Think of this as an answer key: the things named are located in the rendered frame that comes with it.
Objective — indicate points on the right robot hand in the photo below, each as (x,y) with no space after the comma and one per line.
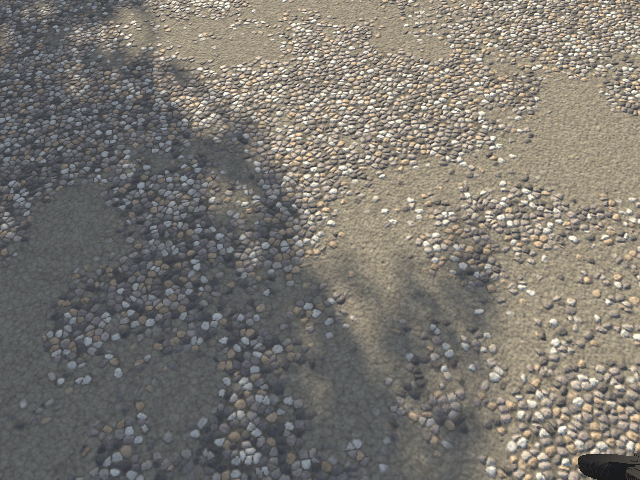
(610,466)

